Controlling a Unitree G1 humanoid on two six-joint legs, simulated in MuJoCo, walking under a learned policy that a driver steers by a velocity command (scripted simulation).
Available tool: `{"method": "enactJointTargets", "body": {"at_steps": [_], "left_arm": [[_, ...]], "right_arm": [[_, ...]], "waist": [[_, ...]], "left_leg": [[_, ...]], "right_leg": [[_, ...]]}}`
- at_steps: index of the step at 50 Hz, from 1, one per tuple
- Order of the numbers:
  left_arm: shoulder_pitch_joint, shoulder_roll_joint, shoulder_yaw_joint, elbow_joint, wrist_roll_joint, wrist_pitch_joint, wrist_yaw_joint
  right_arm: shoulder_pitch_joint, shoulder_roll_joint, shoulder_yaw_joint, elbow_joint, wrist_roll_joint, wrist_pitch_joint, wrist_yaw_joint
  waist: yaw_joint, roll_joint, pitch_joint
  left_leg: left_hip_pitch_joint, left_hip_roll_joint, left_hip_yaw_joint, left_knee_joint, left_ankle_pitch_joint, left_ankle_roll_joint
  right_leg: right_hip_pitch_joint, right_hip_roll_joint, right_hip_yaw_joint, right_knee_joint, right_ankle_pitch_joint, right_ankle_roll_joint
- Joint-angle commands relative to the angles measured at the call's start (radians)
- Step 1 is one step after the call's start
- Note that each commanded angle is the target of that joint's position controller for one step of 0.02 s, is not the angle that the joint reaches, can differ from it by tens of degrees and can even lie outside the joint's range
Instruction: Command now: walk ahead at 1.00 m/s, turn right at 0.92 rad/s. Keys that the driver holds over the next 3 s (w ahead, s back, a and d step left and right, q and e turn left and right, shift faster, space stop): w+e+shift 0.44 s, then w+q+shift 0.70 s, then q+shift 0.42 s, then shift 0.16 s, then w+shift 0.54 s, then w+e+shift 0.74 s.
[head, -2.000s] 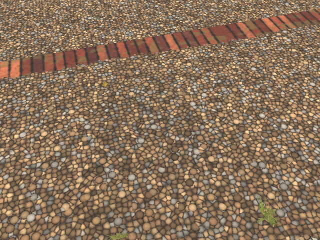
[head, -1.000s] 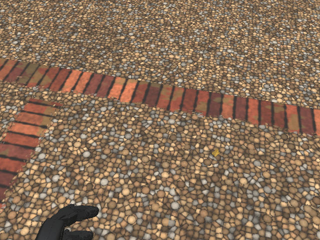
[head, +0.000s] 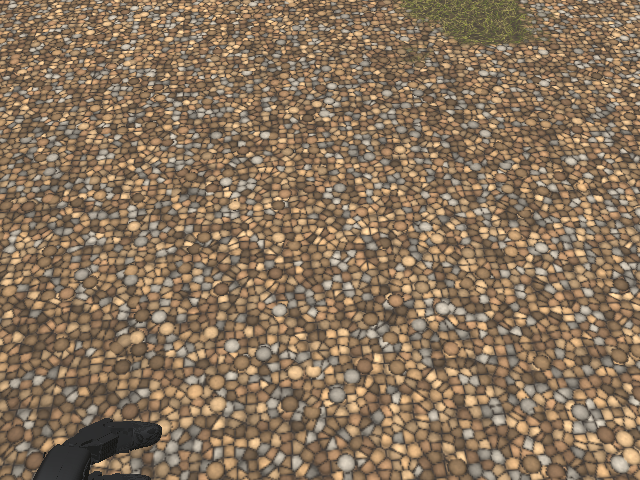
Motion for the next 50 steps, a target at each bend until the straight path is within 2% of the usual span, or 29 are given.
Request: {"method": "enactJointTargets", "body": {"at_steps": [1, 2, 3, 4, 6, 8, 11, 13, 15, 19, 21, 23, 24, 25, 26, 27, 28, 29, 32, 35, 38, 41, 43, 44, 45, 46, 47, 48, 50], "left_arm": [[0.573, 0.166, 0.077, 0.122, -0.005, 0.001, 0.035], [0.525, 0.22, 0.11, 0.125, -0.036, 0.018, 0.06], [0.409, 0.344, 0.123, 0.078, 0.008, 0.033, 0.057], [0.431, 0.321, 0.128, 0.041, 0.003, 0.035, 0.066], [0.398, 0.214, 0.102, 0.089, -0.007, 0.01, 0.083], [0.33, 0.177, 0.084, 0.076, -0.009, -0.022, 0.09], [0.323, 0.17, 0.077, 0.07, -0.018, -0.05, 0.076], [0.35, 0.175, 0.085, 0.075, -0.012, -0.053, 0.07], [0.415, 0.175, 0.092, 0.1, -0.029, -0.054, 0.069], [0.433, 0.189, 0.096, 0.089, -0.017, -0.048, 0.075], [0.393, 0.21, 0.102, 0.076, -0.003, -0.045, 0.09], [0.378, 0.237, 0.102, 0.088, 0.02, -0.044, 0.093], [0.383, 0.232, 0.098, 0.103, 0.015, -0.042, 0.09], [0.392, 0.135, 0.073, 0.11, 0.007, -0.05, 0.089], [0.402, -0.022, 0.027, 0.077, 0.018, -0.07, 0.09], [0.592, 0.019, 0.021, 0.058, -0.038, -0.077, 0.091], [0.427, 0.106, 0.021, 0.093, 0.0, -0.061, 0.093], [0.256, 0.14, 0.031, 0.068, 0.023, -0.06, 0.077], [0.129, 0.081, 0.007, -0.009, 0.073, -0.05, 0.058], [0.005, 0.05, -0.029, -0.089, 0.061, -0.057, 0.042], [-0.086, 0.029, -0.054, -0.126, 0.033, -0.063, 0.025], [-0.084, 0.064, -0.043, -0.121, 0.022, -0.061, 0.047], [0.064, 0.105, -0.018, -0.073, 0.028, -0.066, 0.072], [0.206, 0.132, 0.0, -0.034, 0.031, -0.072, 0.089], [0.38, 0.202, 0.029, -0.017, 0.047, -0.077, 0.112], [0.414, 0.238, 0.04, -0.011, 0.073, -0.068, 0.122], [0.368, 0.22, 0.05, -0.011, 0.039, -0.054, 0.119], [0.293, 0.124, 0.034, -0.013, 0.03, -0.055, 0.114], [0.269, 0.062, 0.024, 0.016, 0.031, -0.071, 0.104]], "right_arm": [[-0.182, -0.273, -0.063, -0.136, -0.018, 0.027, -0.014], [-0.206, -0.199, -0.055, -0.144, -0.015, 0.026, 0.002], [-0.112, -0.105, -0.022, -0.271, -0.004, 0.005, 0.015], [-0.22, -0.141, -0.013, -0.311, -0.009, -0.026, 0.013], [-0.273, -0.146, -0.005, -0.31, -0.015, -0.041, 0.013], [-0.242, -0.137, 0.002, -0.29, -0.049, 0.007, 0.01], [-0.348, -0.111, 0.012, -0.334, -0.044, 0.046, 0.02], [-0.422, -0.071, 0.027, -0.358, -0.028, 0.043, 0.035], [-0.486, -0.101, 0.019, -0.378, -0.022, 0.031, 0.042], [-0.592, -0.122, 0.014, -0.421, -0.002, 0.024, 0.052], [-0.552, -0.15, 0.005, -0.413, 0.008, 0.017, 0.044], [-0.32, -0.214, -0.027, -0.34, 0.02, 0.009, 0.023], [-0.118, -0.232, -0.042, -0.272, 0.013, 0.004, 0.011], [0.044, -0.261, -0.055, -0.223, -0.016, 0.0, -0.002], [0.126, -0.297, -0.055, -0.21, -0.035, 0.008, 0.002], [0.052, -0.372, -0.083, -0.199, -0.027, 0.012, 0.017], [-0.093, -0.226, -0.067, -0.243, -0.021, 0.017, 0.027], [-0.13, -0.174, -0.053, -0.231, -0.012, 0.018, 0.032], [-0.03, -0.136, -0.033, -0.127, 0.005, 0.0, 0.038], [-0.007, -0.149, -0.04, -0.106, 0.018, -0.008, 0.028], [-0.041, -0.182, -0.059, -0.117, 0.025, 0.002, 0.031], [0.005, -0.184, -0.059, -0.099, 0.044, 0.004, 0.041], [0.026, -0.212, -0.065, -0.085, 0.039, 0.009, 0.038], [0.011, -0.222, -0.068, -0.088, 0.039, 0.009, 0.041], [-0.006, -0.17, -0.057, -0.115, 0.044, 0.0, 0.042], [0.071, -0.028, -0.027, -0.137, 0.062, 0.005, 0.031], [0.043, -0.112, -0.034, -0.161, 0.049, 0.024, 0.026], [-0.055, -0.134, -0.041, -0.16, 0.026, 0.038, 0.029], [-0.13, -0.1, -0.039, -0.163, 0.005, 0.056, 0.052]], "waist": [[0.345, 0.11, -0.213], [0.301, -0.083, -0.157], [0.11, -0.264, -0.25], [0.183, -0.07, -0.317], [0.078, 0.13, -0.059], [0.004, 0.145, 0.002], [0.012, 0.106, 0.037], [0.053, 0.051, 0.025], [0.098, 0.036, 0.005], [0.155, -0.019, -0.001], [0.125, -0.035, 0.002], [0.017, -0.027, -0.112], [-0.079, 0.016, -0.192], [-0.126, 0.064, -0.256], [-0.084, 0.375, -0.263], [0.035, 0.562, -0.373], [0.014, 0.215, -0.172], [-0.01, 0.049, -0.031], [0.026, 0.119, 0.006], [0.04, 0.137, 0.023], [0.035, 0.11, 0.012], [0.032, 0.087, -0.011], [0.098, 0.067, -0.121], [0.166, 0.06, -0.192], [0.234, -0.017, -0.301], [0.165, -0.176, -0.391], [0.151, -0.189, -0.373], [0.134, -0.093, -0.202], [0.097, -0.023, -0.056]], "left_leg": [[-0.38, 0.245, -0.086, 0.676, 1.369, 0.095], [-0.634, 0.044, -0.097, 1.097, 0.469, 0.072], [-1.062, -0.067, -0.238, 1.406, -0.033, 0.017], [-1.166, -0.031, -0.41, 1.388, 0.037, 0.028], [-1.086, 0.076, -0.435, 1.1, 0.118, 0.035], [-0.915, 0.116, -0.434, 0.94, 0.092, 0.011], [-0.795, 0.123, -0.382, 0.657, 0.159, -0.023], [-0.745, 0.103, -0.359, 0.539, 0.421, -0.014], [-0.805, 0.083, -0.392, 0.385, 0.636, 0.006], [-0.713, 0.031, -0.413, 0.2, 0.645, 0.017], [-0.642, 0.034, -0.453, 0.127, 0.589, 0.021], [-0.507, 0.034, -0.431, 0.09, 0.523, 0.043], [-0.329, 0.029, -0.369, 0.081, 0.481, 0.053], [-0.076, 0.092, -0.456, 0.212, 0.276, 0.07], [0.078, 0.271, -0.762, 0.291, 0.357, 0.074], [0.162, 0.445, -1.415, -0.034, -0.085, 0.277], [0.003, 0.362, -1.3, -0.122, -0.271, 0.3], [-0.183, 0.273, -1.075, -0.119, -0.111, 0.267], [-0.34, 0.166, -0.897, -0.08, 0.244, 0.263], [-0.413, 0.118, -0.797, -0.158, 0.456, 0.296], [-0.587, 0.083, -0.707, -0.232, 0.588, 0.267], [-0.523, 0.103, -0.695, -0.171, 0.752, 0.231], [-0.453, 0.069, -0.651, 0.099, 1.0, 0.194], [-0.544, 0.032, -0.636, 0.316, 0.942, 0.175], [-0.683, -0.013, -0.584, 0.597, 0.68, 0.168], [-0.912, -0.076, -0.496, 0.885, -0.032, 0.164], [-1.017, -0.038, -0.44, 0.994, 0.055, 0.172], [-1.064, 0.013, -0.423, 0.997, 0.138, 0.17], [-1.035, 0.06, -0.415, 0.949, 0.178, 0.154]], "right_leg": [[0.747, 0.113, 0.061, -0.025, -0.188, -0.068], [0.862, 0.028, 0.245, -0.105, -0.283, -0.101], [1.1, -0.208, 0.812, -0.243, -0.253, -0.299], [1.101, -0.27, 1.01, -0.432, -0.403, -0.329], [0.742, -0.221, 0.868, -0.501, -0.336, -0.22], [0.482, -0.13, 0.7, -0.506, -0.202, -0.185], [0.289, -0.028, 0.573, -0.545, -0.142, -0.17], [0.284, 0.013, 0.531, -0.522, -0.02, -0.134], [0.405, 0.024, 0.543, -0.449, 0.02, -0.091], [0.474, 0.002, 0.628, -0.373, -0.045, -0.041], [0.525, -0.007, 0.669, -0.302, -0.025, -0.011], [0.674, 0.009, 0.635, -0.054, 0.217, 0.008], [0.658, 0.024, 0.558, 0.187, 0.292, 0.023], [0.426, 0.059, 0.519, 0.509, 0.106, 0.037], [0.121, 0.177, 0.438, 0.89, -0.608, 0.055], [-0.141, 0.196, 0.388, 0.934, -0.536, 0.07], [-0.191, 0.083, 0.343, 0.845, -0.415, 0.068], [-0.137, 0.049, 0.314, 0.719, -0.337, 0.087], [-0.067, -0.027, 0.285, 0.527, -0.349, 0.121], [-0.041, -0.041, 0.224, 0.248, -0.262, 0.171], [0.258, 0.009, 0.163, -0.019, -0.045, 0.189], [0.403, 0.025, 0.167, -0.127, 0.028, 0.175], [0.587, 0.064, 0.159, -0.188, -0.076, 0.149], [0.78, 0.016, 0.192, -0.187, -0.113, 0.134], [0.977, -0.187, 0.397, -0.229, -0.403, 0.099], [1.133, -0.46, 0.799, -0.332, -0.679, 0.043], [1.039, -0.477, 1.009, -0.436, -0.836, -0.009], [0.904, -0.413, 0.85, -0.456, -0.762, 0.002], [0.709, -0.334, 0.591, -0.498, -0.44, 0.027]]}}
